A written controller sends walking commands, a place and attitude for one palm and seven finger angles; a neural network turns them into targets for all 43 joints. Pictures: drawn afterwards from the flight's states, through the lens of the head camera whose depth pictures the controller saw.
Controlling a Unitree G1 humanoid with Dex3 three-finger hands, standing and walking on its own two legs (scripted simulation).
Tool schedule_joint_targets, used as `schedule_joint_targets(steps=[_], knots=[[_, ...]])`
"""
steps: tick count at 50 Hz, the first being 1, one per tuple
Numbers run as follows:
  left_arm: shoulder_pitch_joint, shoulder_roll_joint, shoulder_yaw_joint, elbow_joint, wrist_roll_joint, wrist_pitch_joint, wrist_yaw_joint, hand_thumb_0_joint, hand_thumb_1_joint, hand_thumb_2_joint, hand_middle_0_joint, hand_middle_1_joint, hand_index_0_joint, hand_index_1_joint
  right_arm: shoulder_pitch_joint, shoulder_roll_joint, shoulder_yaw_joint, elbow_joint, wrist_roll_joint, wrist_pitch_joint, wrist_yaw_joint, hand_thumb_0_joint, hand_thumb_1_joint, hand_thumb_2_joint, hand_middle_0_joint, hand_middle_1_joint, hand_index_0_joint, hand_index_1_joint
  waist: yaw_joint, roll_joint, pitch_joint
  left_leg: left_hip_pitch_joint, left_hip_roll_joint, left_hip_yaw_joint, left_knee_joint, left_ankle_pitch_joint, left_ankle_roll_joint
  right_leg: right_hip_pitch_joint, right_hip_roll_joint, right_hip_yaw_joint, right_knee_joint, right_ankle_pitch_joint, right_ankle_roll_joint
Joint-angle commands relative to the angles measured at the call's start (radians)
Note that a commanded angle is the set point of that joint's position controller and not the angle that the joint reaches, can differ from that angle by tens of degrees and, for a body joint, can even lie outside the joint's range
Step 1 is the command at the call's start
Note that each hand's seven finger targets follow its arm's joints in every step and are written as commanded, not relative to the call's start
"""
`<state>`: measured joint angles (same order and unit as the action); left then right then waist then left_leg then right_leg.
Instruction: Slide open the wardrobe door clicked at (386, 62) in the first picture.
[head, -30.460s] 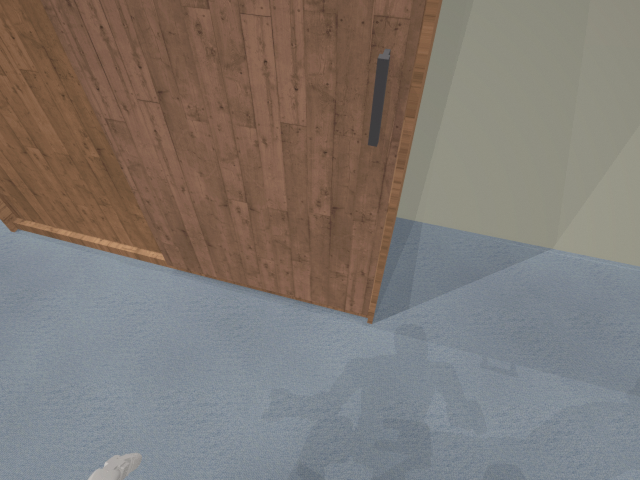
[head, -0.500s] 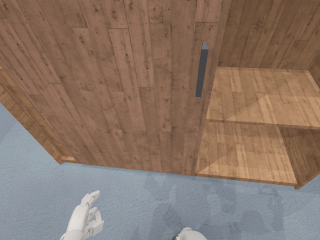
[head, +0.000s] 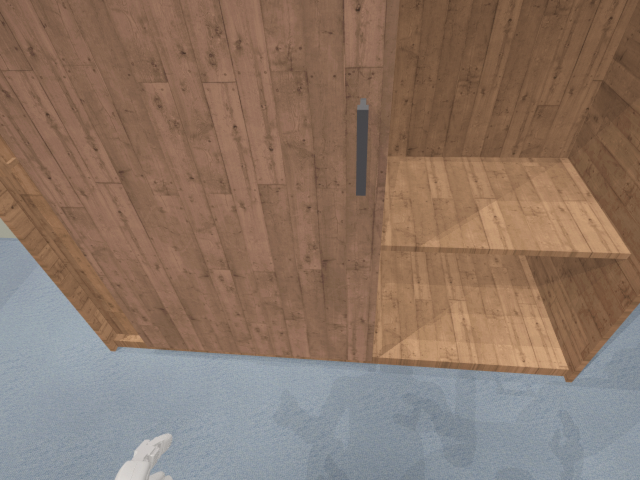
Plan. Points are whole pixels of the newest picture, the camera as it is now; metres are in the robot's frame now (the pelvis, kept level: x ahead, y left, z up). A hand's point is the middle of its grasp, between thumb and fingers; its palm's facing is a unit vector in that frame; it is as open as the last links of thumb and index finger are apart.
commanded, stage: stop stepping back and stand still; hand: right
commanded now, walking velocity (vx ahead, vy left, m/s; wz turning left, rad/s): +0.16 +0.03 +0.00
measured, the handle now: (362, 148) +0.65 -0.08 +0.11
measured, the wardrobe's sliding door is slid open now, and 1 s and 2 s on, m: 0.62 0.62 0.62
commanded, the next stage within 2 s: let the arm hang, fingers relaxed in 0.82 s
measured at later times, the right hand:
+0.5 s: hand out of the picture +0.22 -0.31 +0.16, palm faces +0.47 +0.75 -0.47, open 7.4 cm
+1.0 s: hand (610, 358) +0.24 -0.32 +0.07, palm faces +0.27 +0.81 -0.52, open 7.4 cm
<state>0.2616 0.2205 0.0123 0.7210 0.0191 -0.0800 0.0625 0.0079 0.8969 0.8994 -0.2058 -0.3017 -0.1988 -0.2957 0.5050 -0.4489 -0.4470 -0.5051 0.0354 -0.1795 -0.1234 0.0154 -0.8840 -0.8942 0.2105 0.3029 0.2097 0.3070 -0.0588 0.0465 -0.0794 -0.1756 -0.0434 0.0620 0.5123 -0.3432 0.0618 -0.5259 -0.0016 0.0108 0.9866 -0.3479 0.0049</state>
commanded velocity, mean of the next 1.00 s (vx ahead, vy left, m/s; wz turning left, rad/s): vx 0.01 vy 0.03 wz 0.00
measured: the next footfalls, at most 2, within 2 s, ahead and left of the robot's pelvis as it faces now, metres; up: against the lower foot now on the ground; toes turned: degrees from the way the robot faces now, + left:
right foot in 0.10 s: +0.07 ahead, -0.15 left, +0.00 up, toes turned -3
left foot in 0.26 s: +0.07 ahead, +0.06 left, +0.00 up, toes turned +1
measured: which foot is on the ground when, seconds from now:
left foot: down 0.00-0.10, up 0.12-0.24, down 0.26-1.00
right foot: up 0.00-0.08, down 0.10-1.00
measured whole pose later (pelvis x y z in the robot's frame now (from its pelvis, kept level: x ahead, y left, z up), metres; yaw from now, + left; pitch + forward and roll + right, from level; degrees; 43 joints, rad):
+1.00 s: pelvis +0.04 -0.04 +0.00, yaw -2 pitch +2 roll +0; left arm 0.14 0.28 0.01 0.72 0.00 -0.10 0.01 0.00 0.90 0.90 -0.21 -0.30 -0.20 -0.30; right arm 0.39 -0.41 -0.24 -0.04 -0.01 -0.12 -0.05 0.01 -0.89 -0.89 0.20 0.30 0.20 0.31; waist -0.02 -0.06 -0.03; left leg -0.27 0.00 0.05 0.53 -0.30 0.02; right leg -0.30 0.01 -0.02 0.54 -0.28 -0.02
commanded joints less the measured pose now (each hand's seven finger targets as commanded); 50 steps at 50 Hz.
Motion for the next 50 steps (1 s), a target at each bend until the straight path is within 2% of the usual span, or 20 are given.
schedule_joint_targets(steps=[1,3,4,5,7,9,12,13,15,16,20,23,25,26,27,30,37,45,46,50], knots=[[-0.150,0.121,0.038,-0.178,-0.015,-0.091,0.037,0.000,0.900,0.900,-0.200,-0.300,-0.200,-0.300,-0.272,-0.078,0.042,-0.090,-0.015,-0.040,-0.025,0.000,-0.900,-0.900,0.200,0.300,0.200,0.300,0.076,-0.054,0.169,-0.248,0.291,-0.266,-0.207,-0.197,0.112,0.204,-0.068,-0.022,-0.290,-0.025,-0.045],[-0.127,0.126,0.027,-0.178,-0.008,-0.117,0.051,0.000,0.900,0.900,-0.200,-0.300,-0.200,-0.300,-0.304,-0.089,0.053,-0.152,-0.011,-0.051,-0.028,0.000,-0.900,-0.900,0.200,0.300,0.200,0.300,0.089,-0.276,0.147,-0.243,0.154,-0.099,0.053,-0.087,0.034,0.347,-0.037,0.002,-0.561,-0.015,-0.054],[-0.123,0.151,0.031,-0.208,-0.005,-0.131,0.046,0.000,0.900,0.900,-0.200,-0.300,-0.200,-0.300,-0.325,-0.116,0.024,-0.242,-0.010,-0.066,-0.035,0.000,-0.900,-0.900,0.200,0.300,0.200,0.300,0.080,-0.475,0.104,-0.341,0.043,-0.013,0.253,-0.087,-0.038,0.431,-0.193,0.287,-0.663,0.071,-0.112],[-0.121,0.121,0.025,-0.224,-0.002,-0.144,0.035,0.000,0.900,0.900,-0.200,-0.300,-0.200,-0.300,-0.361,-0.152,-0.008,-0.319,-0.014,-0.091,-0.039,0.000,-0.900,-0.900,0.200,0.300,0.200,0.300,0.080,-0.501,0.104,-0.418,0.005,-0.025,0.368,-0.202,-0.059,0.452,-0.305,0.478,-0.731,0.155,-0.168],[-0.092,0.094,0.025,-0.202,0.005,-0.166,0.022,0.000,0.900,0.900,-0.200,-0.300,-0.200,-0.300,-0.242,-0.282,-0.147,-0.326,0.008,-0.109,-0.034,0.000,-0.900,-0.900,0.200,0.300,0.200,0.300,0.062,-0.239,0.056,-0.362,0.023,-0.072,0.389,-0.186,-0.066,0.431,-0.313,0.450,-0.705,0.321,-0.205],[-0.101,0.093,0.027,-0.228,0.001,-0.159,-0.001,0.000,0.900,0.900,-0.200,-0.300,-0.200,-0.300,-0.070,-0.219,-0.146,-0.333,0.013,-0.088,-0.033,0.000,-0.900,-0.900,0.200,0.300,0.200,0.300,0.052,-0.214,-0.011,-0.194,0.037,-0.064,0.229,-0.104,-0.068,0.379,-0.279,0.296,-0.609,0.521,-0.178],[-0.114,0.102,0.028,-0.248,-0.011,-0.147,-0.020,0.000,0.900,0.900,-0.200,-0.300,-0.200,-0.300,0.117,-0.175,-0.163,-0.228,0.016,-0.074,-0.025,0.000,-0.900,-0.900,0.200,0.300,0.200,0.300,0.032,-0.235,-0.055,0.139,0.020,-0.026,-0.043,0.104,-0.058,0.155,-0.141,0.020,-0.466,0.248,-0.068],[-0.112,0.098,0.033,-0.252,-0.011,-0.138,-0.023,0.000,0.900,0.900,-0.200,-0.300,-0.200,-0.300,0.118,-0.169,-0.158,-0.199,0.016,-0.077,-0.024,0.000,-0.900,-0.900,0.200,0.300,0.200,0.300,0.041,-0.132,-0.041,0.167,0.076,-0.136,-0.087,0.100,-0.021,0.074,-0.085,-0.016,-0.368,0.083,-0.045],[-0.110,0.083,0.035,-0.244,-0.009,-0.126,-0.019,0.000,0.900,0.900,-0.200,-0.300,-0.200,-0.300,0.071,-0.192,-0.177,-0.137,0.025,-0.079,-0.027,0.000,-0.900,-0.900,0.200,0.300,0.200,0.300,0.045,0.128,-0.010,0.044,0.315,-0.527,-0.270,-0.082,0.103,-0.003,0.012,-0.040,-0.072,-0.163,-0.011],[-0.089,0.088,0.047,-0.226,-0.017,-0.116,-0.017,0.000,0.900,0.900,-0.200,-0.300,-0.200,-0.300,0.066,-0.152,-0.151,-0.116,0.023,-0.082,-0.029,0.000,-0.900,-0.900,0.200,0.300,0.200,0.300,0.054,0.132,0.013,0.006,0.339,-0.552,-0.300,-0.030,0.120,-0.017,-0.006,0.006,0.053,-0.146,-0.013],[-0.106,0.076,0.014,-0.203,-0.015,-0.107,0.001,0.000,0.900,0.900,-0.200,-0.300,-0.200,-0.300,0.002,-0.128,-0.112,-0.028,0.012,-0.090,-0.036,0.000,-0.900,-0.900,0.200,0.300,0.200,0.300,0.071,0.118,0.023,-0.017,0.273,-0.271,-0.146,0.386,0.097,0.109,-0.059,0.005,-0.186,-0.069,-0.019],[-0.126,0.089,0.012,-0.186,-0.007,-0.117,0.024,0.000,0.900,0.900,-0.200,-0.300,-0.200,-0.300,-0.096,-0.105,-0.053,-0.054,0.008,-0.092,-0.037,0.000,-0.900,-0.900,0.200,0.300,0.200,0.300,0.075,-0.028,0.015,-0.078,0.173,-0.154,-0.074,0.234,0.004,0.350,-0.019,-0.042,-0.525,0.165,-0.028],[-0.142,0.132,0.032,-0.218,-0.007,-0.130,0.027,0.000,0.900,0.900,-0.200,-0.300,-0.200,-0.300,-0.159,-0.114,-0.029,-0.195,0.002,-0.101,-0.041,0.000,-0.900,-0.900,0.200,0.300,0.200,0.300,0.048,-0.226,-0.011,-0.130,0.071,-0.099,0.059,0.121,-0.066,0.411,-0.201,0.206,-0.636,0.316,-0.088],[-0.142,0.133,0.034,-0.229,-0.009,-0.135,0.023,0.000,0.900,0.900,-0.200,-0.300,-0.200,-0.300,-0.179,-0.130,-0.031,-0.247,-0.005,-0.105,-0.044,0.000,-0.900,-0.900,0.200,0.300,0.200,0.300,0.038,-0.220,-0.014,-0.118,0.053,-0.091,0.073,0.039,-0.080,0.385,-0.249,0.256,-0.661,0.302,-0.115],[-0.145,0.135,0.037,-0.236,-0.014,-0.138,0.025,0.000,0.900,0.900,-0.200,-0.300,-0.200,-0.300,-0.162,-0.152,-0.050,-0.248,-0.004,-0.106,-0.048,0.000,-0.900,-0.900,0.200,0.300,0.200,0.300,0.031,-0.173,-0.009,-0.083,0.038,-0.090,0.054,0.055,-0.086,0.354,-0.241,0.249,-0.659,0.300,-0.119],[-0.137,0.113,0.022,-0.232,-0.004,-0.148,0.014,0.000,0.900,0.900,-0.200,-0.300,-0.200,-0.300,-0.119,-0.163,-0.075,-0.296,-0.021,-0.101,-0.047,0.000,-0.900,-0.900,0.200,0.300,0.200,0.300,0.036,-0.276,-0.005,-0.001,0.047,-0.047,0.006,0.257,-0.065,0.347,-0.151,0.108,-0.583,0.615,-0.065],[-0.108,0.102,0.036,-0.247,-0.018,-0.106,-0.001,0.000,0.900,0.900,-0.200,-0.300,-0.200,-0.300,0.120,-0.144,-0.145,-0.124,0.020,-0.094,-0.046,0.000,-0.900,-0.900,0.200,0.300,0.200,0.300,0.054,-0.076,-0.148,0.163,0.131,-0.136,-0.034,0.750,-0.033,0.336,-0.067,-0.009,-0.456,0.603,-0.009],[-0.143,0.120,0.026,-0.258,-0.020,-0.081,0.022,0.000,0.900,0.900,-0.200,-0.300,-0.200,-0.300,0.026,-0.109,-0.063,-0.084,0.024,-0.065,-0.028,0.000,-0.900,-0.900,0.200,0.300,0.200,0.300,0.056,-0.048,-0.053,0.053,0.090,-0.116,-0.102,0.479,-0.061,0.335,-0.084,0.020,-0.550,0.456,-0.023],[-0.208,0.292,0.070,-0.035,-0.035,-0.113,-0.071,0.000,0.900,0.900,-0.200,-0.300,-0.200,-0.300,-0.074,0.008,0.332,0.630,-0.066,0.073,0.096,0.000,-0.900,-0.900,0.200,0.300,0.200,0.300,0.097,-0.073,0.025,-0.072,0.184,-0.061,0.036,0.552,-0.026,0.260,-0.112,0.059,-0.413,0.572,-0.031],[-0.143,0.222,0.051,-0.032,-0.008,-0.003,-0.065,0.000,0.900,0.900,-0.200,-0.300,-0.200,-0.300,-0.146,0.042,0.332,0.767,-0.068,0.160,0.129,0.000,-0.900,-0.900,0.200,0.300,0.200,0.300,0.063,-0.027,-0.001,-0.089,0.130,-0.069,0.047,0.151,-0.029,0.165,-0.158,0.132,-0.516,0.330,-0.088]])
